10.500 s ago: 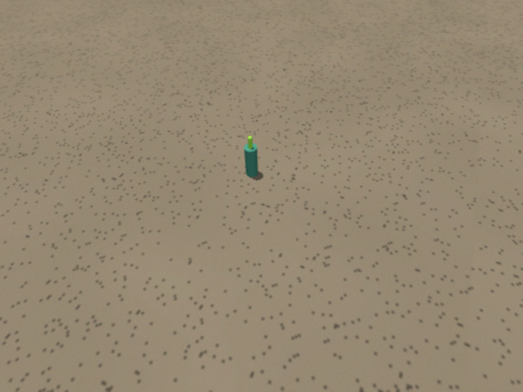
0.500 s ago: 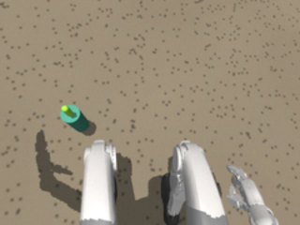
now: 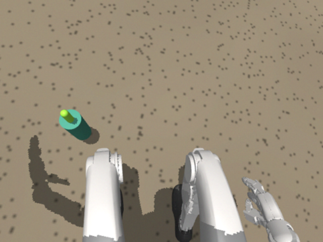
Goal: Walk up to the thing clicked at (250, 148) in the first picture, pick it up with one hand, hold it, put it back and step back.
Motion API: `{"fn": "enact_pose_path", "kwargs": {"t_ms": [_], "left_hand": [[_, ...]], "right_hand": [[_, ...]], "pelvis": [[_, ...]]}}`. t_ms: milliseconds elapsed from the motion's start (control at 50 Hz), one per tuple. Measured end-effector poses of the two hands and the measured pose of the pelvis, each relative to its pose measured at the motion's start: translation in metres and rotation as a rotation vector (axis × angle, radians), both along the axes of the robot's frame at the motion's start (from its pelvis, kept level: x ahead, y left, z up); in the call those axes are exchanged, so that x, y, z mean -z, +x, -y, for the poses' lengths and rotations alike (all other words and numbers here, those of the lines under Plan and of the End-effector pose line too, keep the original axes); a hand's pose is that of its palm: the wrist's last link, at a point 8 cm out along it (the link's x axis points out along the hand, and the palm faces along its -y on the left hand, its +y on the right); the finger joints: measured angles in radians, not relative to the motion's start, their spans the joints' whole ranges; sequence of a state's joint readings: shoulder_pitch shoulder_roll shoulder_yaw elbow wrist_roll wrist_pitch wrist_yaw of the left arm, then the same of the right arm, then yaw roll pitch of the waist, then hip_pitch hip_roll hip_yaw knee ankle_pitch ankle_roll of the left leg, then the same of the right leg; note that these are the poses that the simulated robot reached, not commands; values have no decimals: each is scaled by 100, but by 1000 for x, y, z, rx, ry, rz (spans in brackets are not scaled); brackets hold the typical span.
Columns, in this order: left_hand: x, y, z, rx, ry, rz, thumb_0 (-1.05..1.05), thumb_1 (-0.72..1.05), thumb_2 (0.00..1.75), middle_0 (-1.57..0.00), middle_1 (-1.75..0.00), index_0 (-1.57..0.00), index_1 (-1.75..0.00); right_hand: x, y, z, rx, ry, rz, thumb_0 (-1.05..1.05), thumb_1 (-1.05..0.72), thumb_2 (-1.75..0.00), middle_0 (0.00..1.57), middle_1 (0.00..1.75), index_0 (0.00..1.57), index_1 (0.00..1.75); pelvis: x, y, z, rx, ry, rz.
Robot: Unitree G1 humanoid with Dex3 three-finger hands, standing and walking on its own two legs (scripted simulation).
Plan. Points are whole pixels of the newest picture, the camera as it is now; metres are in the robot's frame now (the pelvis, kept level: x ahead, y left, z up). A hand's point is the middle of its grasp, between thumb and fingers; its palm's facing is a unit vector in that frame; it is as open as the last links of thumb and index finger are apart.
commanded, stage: approach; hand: left
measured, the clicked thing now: (74, 123) +0.42 +0.28 -0.29
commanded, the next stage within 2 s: close in in 0.48 s
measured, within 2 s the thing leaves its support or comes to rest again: neither
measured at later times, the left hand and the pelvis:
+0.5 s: hand (23, 134) +0.36 +0.38 -0.19, palm faces +0.23 -0.97 +0.03, open 17.6 cm; pelvis -0.01 +0.00 -0.10, yaw -5 degrees
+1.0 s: hand (63, 137) +0.37 +0.30 -0.27, palm faces +0.23 -0.97 +0.04, open 17.6 cm; pelvis -0.01 +0.01 -0.14, yaw -8 degrees
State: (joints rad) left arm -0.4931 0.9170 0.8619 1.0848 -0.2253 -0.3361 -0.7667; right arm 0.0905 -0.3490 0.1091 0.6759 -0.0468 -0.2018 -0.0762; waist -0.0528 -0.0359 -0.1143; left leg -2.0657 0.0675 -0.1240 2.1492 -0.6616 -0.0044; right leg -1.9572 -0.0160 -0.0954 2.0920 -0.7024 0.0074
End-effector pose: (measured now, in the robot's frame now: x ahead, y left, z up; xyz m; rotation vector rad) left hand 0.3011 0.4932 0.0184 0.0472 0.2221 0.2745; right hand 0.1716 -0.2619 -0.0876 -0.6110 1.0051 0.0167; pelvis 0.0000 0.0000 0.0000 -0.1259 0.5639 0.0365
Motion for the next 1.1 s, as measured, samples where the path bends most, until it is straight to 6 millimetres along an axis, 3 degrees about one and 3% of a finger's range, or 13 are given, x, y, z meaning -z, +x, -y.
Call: {"fn": "enact_pose_path", "kwargs": {"t_ms": [80, 160, 460, 680, 840, 1100], "left_hand": [[9, -1, -2, -13, -7, 29, -2, -61, 3, -7, -6, -7, -6], [31, 0, 1, -23, -14, 79, -2, -61, 2, -8, -7, -7, -7], [192, 28, 57, 26, -83, 131, -2, -61, 1, -8, -9, -8, -8], [265, 23, 95, 46, -112, 102, -2, -61, 4, -7, -11, -8, -9], [291, 33, 124, 17, -119, 140, -2, -61, 5, -5, -12, -8, -9], [286, 37, 151, 32, -76, 167, -2, -61, 9, -5, -14, -9, -10]], "right_hand": [[5, -2, 1, -8, -4, -9, 1, -90, -90, 20, 30, 21, 30], [16, -3, 1, -33, -13, -21, 1, -90, -90, 20, 30, 21, 30], [64, 3, 0, -164, -111, -83, 1, -91, -89, 20, 30, 21, 30], [85, 1, -5, -248, -163, -145, 1, -90, -89, 21, 30, 21, 30], [82, 3, -12, -303, -207, -146, 0, -90, -89, 21, 30, 21, 30], [78, -15, -14, -289, -205, -181, 0, -90, -89, 21, 30, 21, 30]], "pelvis": [[6, 0, -1, 4, -1, -3], [19, -1, -1, 9, -2, 5], [90, -6, -2, 56, -45, 121], [121, -8, -4, 84, -73, 220], [133, -11, -7, 98, -101, 286], [136, -17, -11, 97, -120, 322]]}}
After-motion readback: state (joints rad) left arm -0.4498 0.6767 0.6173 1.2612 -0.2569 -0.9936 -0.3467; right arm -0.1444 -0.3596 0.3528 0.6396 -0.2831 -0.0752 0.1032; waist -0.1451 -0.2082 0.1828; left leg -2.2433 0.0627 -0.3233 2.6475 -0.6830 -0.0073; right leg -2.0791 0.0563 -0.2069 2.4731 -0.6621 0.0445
